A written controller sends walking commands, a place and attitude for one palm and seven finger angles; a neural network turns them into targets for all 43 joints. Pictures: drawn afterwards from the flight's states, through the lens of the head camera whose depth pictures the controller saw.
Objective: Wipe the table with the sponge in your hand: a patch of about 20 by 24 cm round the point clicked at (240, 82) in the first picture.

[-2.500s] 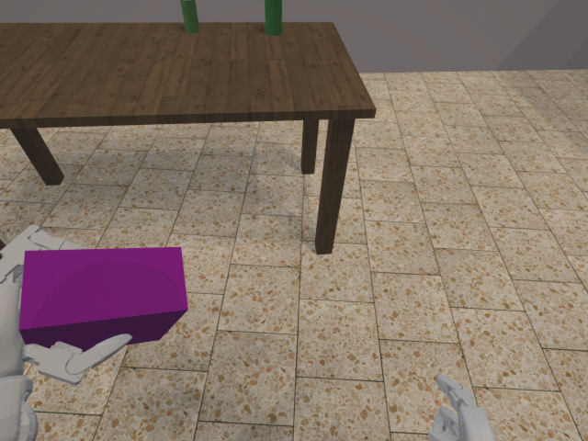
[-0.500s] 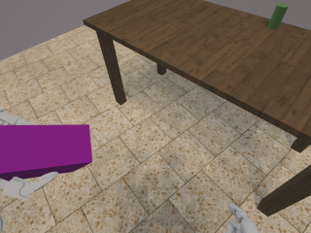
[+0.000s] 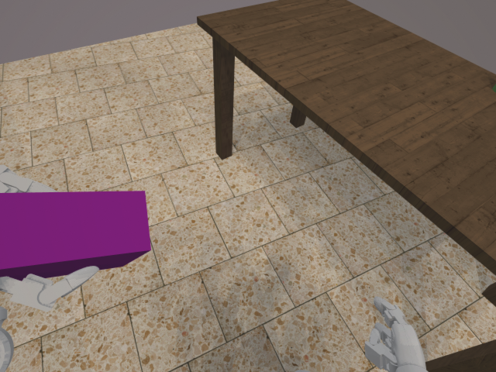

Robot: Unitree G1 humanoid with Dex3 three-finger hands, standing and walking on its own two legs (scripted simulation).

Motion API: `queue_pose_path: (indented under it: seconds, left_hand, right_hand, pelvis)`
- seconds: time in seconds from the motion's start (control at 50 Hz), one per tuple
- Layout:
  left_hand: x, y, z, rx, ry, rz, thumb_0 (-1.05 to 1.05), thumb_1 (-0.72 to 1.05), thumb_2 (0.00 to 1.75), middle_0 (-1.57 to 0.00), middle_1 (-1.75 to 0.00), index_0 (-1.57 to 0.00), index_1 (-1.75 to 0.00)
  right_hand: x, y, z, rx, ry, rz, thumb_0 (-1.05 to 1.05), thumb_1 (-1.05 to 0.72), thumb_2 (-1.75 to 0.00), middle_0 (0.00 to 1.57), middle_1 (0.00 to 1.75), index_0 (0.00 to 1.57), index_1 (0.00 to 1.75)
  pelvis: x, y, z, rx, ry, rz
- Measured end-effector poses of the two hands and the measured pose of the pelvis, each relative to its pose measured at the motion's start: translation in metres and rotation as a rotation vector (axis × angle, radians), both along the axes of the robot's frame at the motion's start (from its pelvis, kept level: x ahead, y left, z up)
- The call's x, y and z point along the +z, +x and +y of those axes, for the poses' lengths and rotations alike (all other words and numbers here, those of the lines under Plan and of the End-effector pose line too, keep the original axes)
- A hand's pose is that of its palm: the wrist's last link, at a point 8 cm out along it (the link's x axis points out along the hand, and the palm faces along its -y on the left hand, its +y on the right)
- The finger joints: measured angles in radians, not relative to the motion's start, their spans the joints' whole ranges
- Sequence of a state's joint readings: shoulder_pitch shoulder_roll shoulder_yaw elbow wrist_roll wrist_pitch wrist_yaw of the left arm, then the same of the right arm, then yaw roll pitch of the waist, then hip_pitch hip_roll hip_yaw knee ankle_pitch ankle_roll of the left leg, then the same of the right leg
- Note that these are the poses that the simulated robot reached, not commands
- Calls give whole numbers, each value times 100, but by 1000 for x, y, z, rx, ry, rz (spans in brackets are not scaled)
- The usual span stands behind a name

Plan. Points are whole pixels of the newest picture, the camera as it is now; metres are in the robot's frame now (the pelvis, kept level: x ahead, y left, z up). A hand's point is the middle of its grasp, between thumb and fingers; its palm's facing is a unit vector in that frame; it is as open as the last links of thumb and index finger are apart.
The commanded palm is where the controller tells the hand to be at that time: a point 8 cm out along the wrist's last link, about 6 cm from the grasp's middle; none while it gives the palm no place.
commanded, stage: walk to a spot facing it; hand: left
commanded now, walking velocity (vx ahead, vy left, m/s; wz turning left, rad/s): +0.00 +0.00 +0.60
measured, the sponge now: (95, 236) +0.24 +0.20 +0.15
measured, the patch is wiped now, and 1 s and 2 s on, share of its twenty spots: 0.00 0.00 0.00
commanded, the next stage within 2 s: none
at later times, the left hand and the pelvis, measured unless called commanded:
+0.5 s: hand out of the picture +0.07 +0.20 +0.17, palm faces +0.60 -0.67 -0.43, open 10.7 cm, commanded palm +0.01 +0.24 +0.19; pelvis -0.05 -0.08 +0.02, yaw +19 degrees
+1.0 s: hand out of the picture -0.08 +0.23 +0.20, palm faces +0.81 -0.44 -0.40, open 10.7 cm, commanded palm -0.15 +0.24 +0.19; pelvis -0.11 -0.08 +0.02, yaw +37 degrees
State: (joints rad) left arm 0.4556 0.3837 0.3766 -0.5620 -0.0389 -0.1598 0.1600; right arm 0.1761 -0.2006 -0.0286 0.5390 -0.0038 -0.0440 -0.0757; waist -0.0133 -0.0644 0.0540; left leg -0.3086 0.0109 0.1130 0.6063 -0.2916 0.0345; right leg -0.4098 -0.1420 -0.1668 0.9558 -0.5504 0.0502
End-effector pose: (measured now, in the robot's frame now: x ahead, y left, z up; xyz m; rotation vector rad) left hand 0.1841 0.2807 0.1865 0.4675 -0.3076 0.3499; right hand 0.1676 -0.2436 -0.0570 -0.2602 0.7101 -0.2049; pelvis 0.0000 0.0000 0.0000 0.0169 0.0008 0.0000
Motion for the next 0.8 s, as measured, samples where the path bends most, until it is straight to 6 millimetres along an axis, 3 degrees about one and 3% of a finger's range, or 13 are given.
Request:
queue_pose_path:
  seconds: [0.1, 0.18, 0.26, 0.38, 0.48, 0.58, 0.68, 0.8]
  left_hand:
    - [7, -28, 0, 19, 5, 22, -1, -53, 99, -67, -135, -67, -135]
    - [28, -63, -8, 47, 58, 4, -1, -53, 99, -67, -135, -67, -135]
    - [35, -92, -11, 145, 92, 25, -1, -53, 99, -67, -135, -67, -135]
    - [13, -128, -31, 305, 38, 110, -1, -53, 99, -67, -135, -67, -136]
    - [5, -154, -50, 350, -39, 142, -1, -53, 99, -67, -135, -67, -136]
    - [13, -179, -52, 382, -1, 124, -1, -53, 99, -67, -135, -67, -136]
    - [19, -216, -41, 451, 27, 65, -1, -53, 99, -67, -135, -67, -136]
    - [7, -268, -27, 504, 17, -7, -1, -53, 99, -67, -135, -67, -136]
  right_hand:
    - [-1, -7, 40, 137, 88, 40, 2, -91, -90, 20, 30, 20, 29]
    - [-5, -10, 53, 216, 134, 50, 2, -90, -90, 20, 30, 21, 30]
    - [-15, -9, 49, 275, 160, 57, 2, -90, -90, 20, 30, 21, 30]
    - [-34, -3, 18, 333, 161, 62, 2, -90, -90, 20, 30, 21, 30]
    - [-24, -3, -13, 341, 86, 88, 2, -90, -90, 20, 30, 21, 30]
    - [-10, 1, -27, 353, 7, 68, 2, -91, -90, 20, 30, 20, 30]
    - [-1, 4, -17, 412, -48, 45, 2, -91, -90, 19, 30, 20, 29]
    - [-2, -5, 24, 509, -51, 7, 2, -91, -90, 19, 30, 20, 29]
  pelvis:
    - [11, -10, -8, 86, -57, -3]
    - [14, -18, -17, 131, -72, 2]
    - [13, -27, -32, 176, -67, 6]
    - [4, -45, -63, 246, -33, -7]
    - [15, -53, -77, 318, 24, -10]
    - [19, -63, -86, 390, 35, 6]
    - [15, -79, -85, 448, 18, 29]
    - [-1, -106, -74, 512, 11, 19]
